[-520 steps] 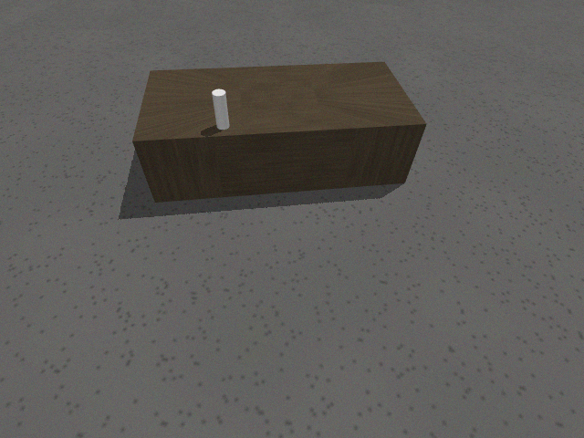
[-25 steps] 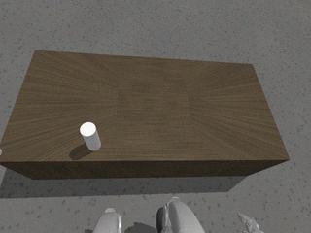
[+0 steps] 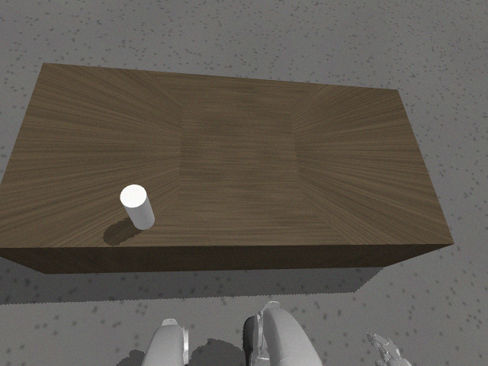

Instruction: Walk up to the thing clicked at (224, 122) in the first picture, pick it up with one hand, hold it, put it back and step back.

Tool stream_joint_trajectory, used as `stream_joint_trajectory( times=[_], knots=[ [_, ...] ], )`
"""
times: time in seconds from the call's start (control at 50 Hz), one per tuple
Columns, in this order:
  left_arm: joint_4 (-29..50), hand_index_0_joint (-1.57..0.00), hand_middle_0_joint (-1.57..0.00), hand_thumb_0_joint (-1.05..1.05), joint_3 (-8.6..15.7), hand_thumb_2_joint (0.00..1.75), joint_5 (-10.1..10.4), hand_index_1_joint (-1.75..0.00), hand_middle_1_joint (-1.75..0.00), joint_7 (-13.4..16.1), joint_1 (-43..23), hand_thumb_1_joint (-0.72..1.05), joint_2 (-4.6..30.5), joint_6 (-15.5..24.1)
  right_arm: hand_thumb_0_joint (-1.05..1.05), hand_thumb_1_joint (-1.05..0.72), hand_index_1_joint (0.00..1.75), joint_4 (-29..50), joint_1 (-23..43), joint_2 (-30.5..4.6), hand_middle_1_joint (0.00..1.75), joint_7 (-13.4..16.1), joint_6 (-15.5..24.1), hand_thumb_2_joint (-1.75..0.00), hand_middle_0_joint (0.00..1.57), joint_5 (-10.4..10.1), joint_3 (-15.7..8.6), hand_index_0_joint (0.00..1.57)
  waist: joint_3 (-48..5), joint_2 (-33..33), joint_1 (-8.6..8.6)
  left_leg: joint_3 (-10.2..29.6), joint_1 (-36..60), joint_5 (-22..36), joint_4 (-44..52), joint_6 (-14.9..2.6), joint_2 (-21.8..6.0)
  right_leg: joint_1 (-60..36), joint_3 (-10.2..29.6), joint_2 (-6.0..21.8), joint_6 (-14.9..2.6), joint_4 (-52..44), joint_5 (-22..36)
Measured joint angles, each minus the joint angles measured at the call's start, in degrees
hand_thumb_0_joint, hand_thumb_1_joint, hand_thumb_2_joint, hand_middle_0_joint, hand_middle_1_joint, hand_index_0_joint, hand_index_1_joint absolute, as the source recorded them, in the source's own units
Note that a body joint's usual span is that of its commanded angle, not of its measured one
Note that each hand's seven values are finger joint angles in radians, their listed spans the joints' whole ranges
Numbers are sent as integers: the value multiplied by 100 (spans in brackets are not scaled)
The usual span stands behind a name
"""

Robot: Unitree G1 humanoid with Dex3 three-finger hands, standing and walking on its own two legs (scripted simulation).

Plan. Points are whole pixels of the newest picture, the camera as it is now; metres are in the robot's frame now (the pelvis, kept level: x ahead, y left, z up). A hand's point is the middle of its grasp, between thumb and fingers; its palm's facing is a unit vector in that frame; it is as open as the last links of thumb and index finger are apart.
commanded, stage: go down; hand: left
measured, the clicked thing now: (139, 209) +0.45 +0.18 -0.25
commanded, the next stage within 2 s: approach in 0.22 s
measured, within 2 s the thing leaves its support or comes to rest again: neither
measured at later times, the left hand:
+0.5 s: hand out of the picture +0.40 +0.37 +0.01, palm faces +0.17 -0.98 -0.06, open 17.7 cm
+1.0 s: hand (88, 216) +0.42 +0.29 -0.22, palm faces +0.04 -1.00 +0.03, open 17.7 cm
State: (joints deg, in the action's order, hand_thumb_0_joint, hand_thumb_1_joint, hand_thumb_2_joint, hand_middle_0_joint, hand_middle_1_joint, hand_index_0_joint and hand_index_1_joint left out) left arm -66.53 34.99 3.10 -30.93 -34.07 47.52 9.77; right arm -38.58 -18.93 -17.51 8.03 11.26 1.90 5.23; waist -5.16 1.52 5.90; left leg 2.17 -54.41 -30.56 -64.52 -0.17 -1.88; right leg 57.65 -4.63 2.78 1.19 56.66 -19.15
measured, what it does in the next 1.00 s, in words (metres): lowers itself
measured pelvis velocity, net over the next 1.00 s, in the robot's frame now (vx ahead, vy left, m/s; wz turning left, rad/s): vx -0.05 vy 0.00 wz -0.01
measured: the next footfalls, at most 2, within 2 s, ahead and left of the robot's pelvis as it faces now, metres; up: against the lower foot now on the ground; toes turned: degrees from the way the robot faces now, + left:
none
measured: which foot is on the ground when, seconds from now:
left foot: down 0.00-1.00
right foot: down 0.00-1.00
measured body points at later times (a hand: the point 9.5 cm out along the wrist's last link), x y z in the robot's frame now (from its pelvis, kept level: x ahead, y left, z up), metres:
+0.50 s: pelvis +0.00 +0.00 -0.02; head +0.14 +0.04 +0.41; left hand +0.39 +0.43 +0.02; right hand +0.07 -0.28 -0.10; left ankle +0.00 +0.11 -0.66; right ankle +0.07 -0.14 -0.66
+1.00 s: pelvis -0.05 +0.00 -0.22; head +0.16 +0.05 +0.17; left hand +0.42 +0.34 -0.22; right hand +0.05 -0.27 -0.33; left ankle +0.00 +0.11 -0.66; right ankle +0.07 -0.14 -0.66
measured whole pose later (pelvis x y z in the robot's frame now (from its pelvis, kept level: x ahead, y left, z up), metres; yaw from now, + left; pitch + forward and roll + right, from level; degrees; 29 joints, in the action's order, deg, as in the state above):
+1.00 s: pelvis -0.05 +0.00 -0.22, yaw +0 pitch +35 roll -5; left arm -69.4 36.6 9.1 -32.6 -47.6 39.1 33.1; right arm -39.2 -9.6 -16.5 2.3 10.3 6.5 7.3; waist -7.6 1.1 10.3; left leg 3.9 -105.6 -43.0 -114.1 0.0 0.9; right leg 109.9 -3.2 6.0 0.7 105.1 -29.3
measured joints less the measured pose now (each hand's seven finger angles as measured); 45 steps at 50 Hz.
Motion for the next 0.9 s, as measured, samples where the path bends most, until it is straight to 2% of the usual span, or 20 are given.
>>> stream_joint_trajectory(
  times=[0.34, 0.44, 0.56, 0.64, 0.7, 0.8, 0.9],
  knots=[
    [-96, -6, -7, -1, 121, 4, 21, -4, -2, -132, -267, -56, 187, 87, 1, -90, 30, 30, 45, -37, 30, -17, -70, -89, 21, 34, 30, 21, 29, -1, 49, 39, -272, -65, -219, 12, -1, 265, -24, 3, -13, 212, -64],
    [-244, -6, -8, -1, 177, 3, 120, -4, -2, -163, -302, -58, 252, 208, 1, -89, 30, 62, 46, -34, 30, -18, -42, -89, 21, 37, 82, 21, 1, 22, 97, 51, -374, -82, -282, 16, -2, 366, -32, 3, -18, 275, -83],
    [-454, -6, -8, -1, 143, 1, 468, -4, -2, -277, -472, -60, 152, 859, 1, -89, 30, 62, 107, -98, 30, -92, 54, -89, 20, 85, 105, 21, -92, 68, 122, 72, -989, -237, -796, 7, 30, 989, -25, 46, -19, 789, -229],
    [-537, -6, -7, -1, 146, 1, 825, -4, -2, -394, -611, -60, -53, 1507, 1, -89, 30, 56, 234, -178, 30, -184, 108, -89, 20, 114, 139, 21, -282, 72, 191, 104, -1836, -488, -1561, -2, 67, 1846, -14, 98, -23, 1542, -454],
    [-591, -6, -7, -1, 192, 0, 987, -4, -2, -456, -722, -60, -218, 1943, 1, -89, 30, 38, 399, -198, 30, -247, 116, -89, 20, 150, 162, 21, -392, 64, 275, 134, -2557, -719, -2270, -3, 98, 2581, -1, 141, -15, 2233, -651],
    [-500, -5, -7, -1, 402, 0, 960, -5, -3, -475, -922, -58, -442, 2406, 1, -90, 30, -1, 704, -119, 30, -351, 71, -89, 20, 291, 216, 20, -403, 79, 407, 176, -3654, -1070, -3457, 1, 140, 3715, 32, 197, -16, 3382, -925],
    [-347, -5, -6, -1, 469, 1, 780, -6, -5, -365, -1147, -58, -592, 2512, 1, -92, 30, -26, 896, 35, 30, -451, -14, -90, 20, 423, 230, 21, -311, 60, 467, 203, -4495, -1250, -4368, 14, 194, 4584, 71, 253, -34, 4254, -1041]
  ],
)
